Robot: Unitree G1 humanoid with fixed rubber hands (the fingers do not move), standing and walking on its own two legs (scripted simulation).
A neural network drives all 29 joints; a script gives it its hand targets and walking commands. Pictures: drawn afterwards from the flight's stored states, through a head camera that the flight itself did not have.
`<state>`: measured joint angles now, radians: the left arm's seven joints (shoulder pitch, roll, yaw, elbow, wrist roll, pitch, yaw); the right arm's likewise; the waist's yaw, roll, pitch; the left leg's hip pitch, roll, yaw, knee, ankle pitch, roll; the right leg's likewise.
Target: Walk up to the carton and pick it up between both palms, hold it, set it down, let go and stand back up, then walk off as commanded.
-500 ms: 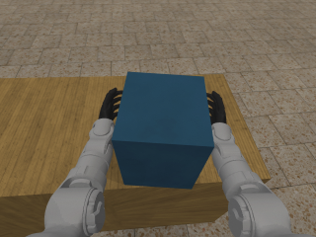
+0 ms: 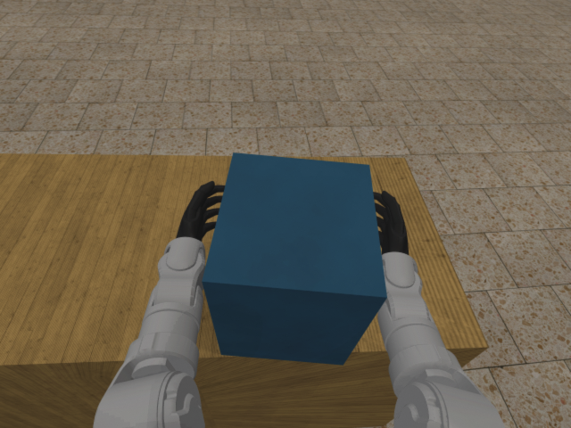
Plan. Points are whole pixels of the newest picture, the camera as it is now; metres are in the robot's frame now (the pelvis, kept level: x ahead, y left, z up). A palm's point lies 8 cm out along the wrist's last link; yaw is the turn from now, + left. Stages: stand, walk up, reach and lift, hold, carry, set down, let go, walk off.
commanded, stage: reach and lift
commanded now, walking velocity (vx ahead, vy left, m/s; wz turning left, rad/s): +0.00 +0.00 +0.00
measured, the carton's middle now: (291, 264) +0.36 +0.00 +0.02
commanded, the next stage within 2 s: none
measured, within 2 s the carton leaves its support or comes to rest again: leaves its support in 0.60 s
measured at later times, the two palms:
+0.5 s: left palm (192, 234) +0.38 +0.14 +0.06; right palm (390, 247) +0.36 -0.15 +0.06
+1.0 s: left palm (195, 225) +0.38 +0.13 +0.09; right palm (401, 243) +0.35 -0.16 +0.08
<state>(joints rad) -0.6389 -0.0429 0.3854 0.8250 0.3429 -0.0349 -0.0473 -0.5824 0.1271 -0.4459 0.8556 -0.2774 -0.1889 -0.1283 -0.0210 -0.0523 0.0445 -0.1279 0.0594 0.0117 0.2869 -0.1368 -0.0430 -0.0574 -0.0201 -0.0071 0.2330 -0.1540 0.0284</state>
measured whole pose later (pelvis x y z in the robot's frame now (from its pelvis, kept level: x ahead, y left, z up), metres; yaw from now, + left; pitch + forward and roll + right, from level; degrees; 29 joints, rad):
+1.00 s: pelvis -0.02 +0.00 +0.00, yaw +0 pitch +1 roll -1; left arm -0.72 -0.05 0.35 0.83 0.34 -0.06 0.01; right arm -0.63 0.04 -0.39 0.95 -0.22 -0.36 -0.17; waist 0.01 -0.05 0.02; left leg -0.20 0.07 0.04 0.26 -0.08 -0.04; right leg -0.14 -0.02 -0.02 0.23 -0.11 0.02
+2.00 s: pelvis -0.03 +0.00 +0.00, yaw +3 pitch -8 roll -1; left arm -0.77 -0.01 0.31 0.31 0.30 0.69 -0.02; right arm -0.77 -0.04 -0.10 0.67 0.14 0.27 -0.20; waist -0.09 -0.05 0.05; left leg -0.07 0.05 -0.01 0.32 -0.11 -0.03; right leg 0.02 -0.04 -0.07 0.28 -0.16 0.03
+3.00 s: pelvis -0.02 +0.00 +0.00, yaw +3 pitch -7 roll -1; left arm -0.80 0.02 0.32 0.25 0.24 0.83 -0.01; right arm -0.87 -0.11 -0.02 0.59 0.30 0.48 -0.27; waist -0.09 -0.03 -0.02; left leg -0.09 0.06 -0.03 0.35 -0.14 -0.04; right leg 0.01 -0.02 -0.06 0.28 -0.17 0.02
